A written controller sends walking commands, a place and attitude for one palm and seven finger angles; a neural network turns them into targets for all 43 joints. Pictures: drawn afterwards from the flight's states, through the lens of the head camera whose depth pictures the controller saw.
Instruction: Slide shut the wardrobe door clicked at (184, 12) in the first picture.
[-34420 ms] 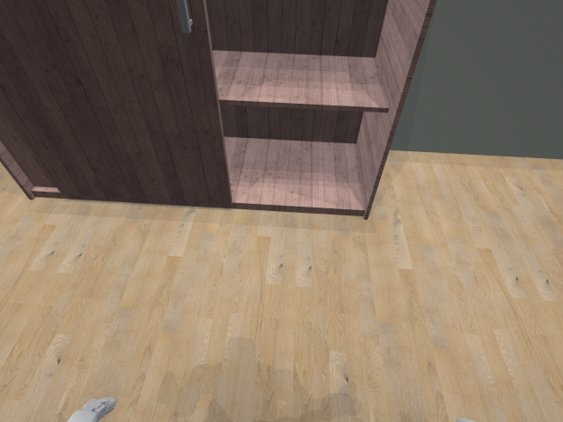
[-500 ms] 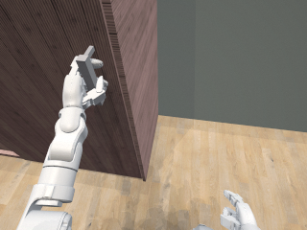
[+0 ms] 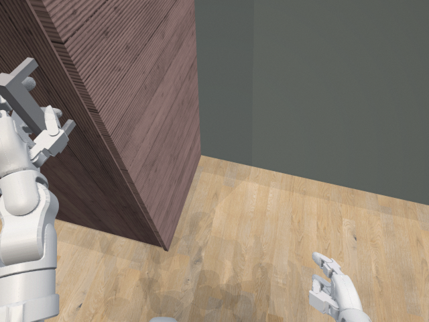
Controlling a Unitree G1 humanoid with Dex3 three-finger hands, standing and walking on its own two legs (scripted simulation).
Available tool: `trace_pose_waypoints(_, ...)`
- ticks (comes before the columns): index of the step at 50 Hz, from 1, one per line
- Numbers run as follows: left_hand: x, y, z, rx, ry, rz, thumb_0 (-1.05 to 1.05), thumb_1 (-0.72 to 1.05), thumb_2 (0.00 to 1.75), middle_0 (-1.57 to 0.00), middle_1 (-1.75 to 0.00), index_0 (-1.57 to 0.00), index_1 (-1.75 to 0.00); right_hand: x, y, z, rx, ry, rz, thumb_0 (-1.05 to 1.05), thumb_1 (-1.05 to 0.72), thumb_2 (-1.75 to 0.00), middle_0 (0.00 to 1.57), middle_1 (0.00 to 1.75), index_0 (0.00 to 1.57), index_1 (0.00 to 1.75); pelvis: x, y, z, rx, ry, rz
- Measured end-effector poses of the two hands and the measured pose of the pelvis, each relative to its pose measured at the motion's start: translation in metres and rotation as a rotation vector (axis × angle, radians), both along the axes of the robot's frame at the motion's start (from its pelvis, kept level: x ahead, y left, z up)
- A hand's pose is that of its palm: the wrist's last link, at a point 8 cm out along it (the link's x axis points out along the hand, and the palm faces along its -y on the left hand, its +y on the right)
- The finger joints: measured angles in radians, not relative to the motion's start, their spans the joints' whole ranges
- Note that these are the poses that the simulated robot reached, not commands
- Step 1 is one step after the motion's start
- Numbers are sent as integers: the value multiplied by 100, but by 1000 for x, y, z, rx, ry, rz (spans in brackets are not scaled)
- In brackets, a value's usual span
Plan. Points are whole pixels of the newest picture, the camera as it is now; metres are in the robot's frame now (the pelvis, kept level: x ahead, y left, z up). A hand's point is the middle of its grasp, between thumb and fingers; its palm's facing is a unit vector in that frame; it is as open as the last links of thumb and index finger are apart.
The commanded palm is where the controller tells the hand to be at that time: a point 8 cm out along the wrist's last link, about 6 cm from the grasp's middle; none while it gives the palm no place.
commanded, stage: stop walking and hold the door there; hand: left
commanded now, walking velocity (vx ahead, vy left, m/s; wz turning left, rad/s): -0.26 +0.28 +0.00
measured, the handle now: (43, 108) +0.35 +0.35 +0.16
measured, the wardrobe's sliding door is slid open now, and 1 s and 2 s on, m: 0.00 0.00 0.00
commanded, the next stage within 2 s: none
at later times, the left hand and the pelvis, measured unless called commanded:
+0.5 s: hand (53, 132) +0.32 +0.32 +0.15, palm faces +0.67 -0.68 -0.28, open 7.0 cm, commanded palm +0.26 +0.33 +0.16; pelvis +0.05 -0.03 +0.00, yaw -4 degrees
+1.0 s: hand (47, 134) +0.31 +0.32 +0.15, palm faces +0.54 -0.80 -0.27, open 6.8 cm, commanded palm +0.26 +0.34 +0.16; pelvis +0.02 +0.02 +0.01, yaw -6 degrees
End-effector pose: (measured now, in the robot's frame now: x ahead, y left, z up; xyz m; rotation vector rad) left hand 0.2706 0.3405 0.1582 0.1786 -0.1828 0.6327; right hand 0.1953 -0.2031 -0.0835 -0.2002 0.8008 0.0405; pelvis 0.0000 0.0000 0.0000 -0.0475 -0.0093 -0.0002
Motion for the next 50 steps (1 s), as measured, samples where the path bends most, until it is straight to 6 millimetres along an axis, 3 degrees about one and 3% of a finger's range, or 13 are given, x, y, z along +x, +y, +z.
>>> trace_pose_waypoints(5, -3, 5, 6, 135, 102, 52, -9, 63, 81, -42, -139, -12, -135, 27, -32, 4, -8, -57, -75, 2, -91, -89, 21, 30, 21, 30, 17, -20, 5, 39, 24, 7)
trace_pose_waypoints(10, -4, 5, 9, 141, 136, 78, -10, 60, 80, -43, -135, -18, -134, 36, -57, 13, -86, -67, -125, 1, -91, -89, 20, 30, 20, 30, 29, -18, 12, 54, 33, -1)
trace_pose_waypoints(14, -4, 7, 6, 149, 104, 65, -10, 59, 81, -45, -136, -19, -133, 38, -68, 13, -129, -93, -177, 1, -91, -89, 20, 30, 20, 30, 42, -13, 0, 31, 24, -10)
trace_pose_waypoints(20, -3, 1, 5, 129, 107, 109, -10, 62, 82, -44, -136, -15, -131, 30, -63, 15, -74, -135, -185, 2, -91, -89, 20, 30, 20, 30, 49, -22, 0, 73, 16, -56)
trace_pose_waypoints(26, -5, -2, 8, 103, 152, 138, -10, 64, 79, -41, -130, -14, -133, 6, -66, 6, -35, -84, -215, 1, -91, -89, 21, 30, 20, 30, 47, -29, 6, 48, 30, -65)
trace_pose_waypoints(35, -5, 10, 8, 151, 147, 45, -12, 60, 77, -44, -135, -21, -135, -38, -81, 3, -140, -3, -308, 2, -91, -89, 21, 30, 20, 30, 40, -10, 7, 28, 21, -66)
trace_pose_waypoints(50, -4, 15, 7, 119, 121, -51, -11, 62, 77, -44, -139, -22, -136, -59, -38, 22, -106, -83, -303, 2, -90, -89, 21, 30, 20, 30, 18, 16, 15, 34, 11, -98)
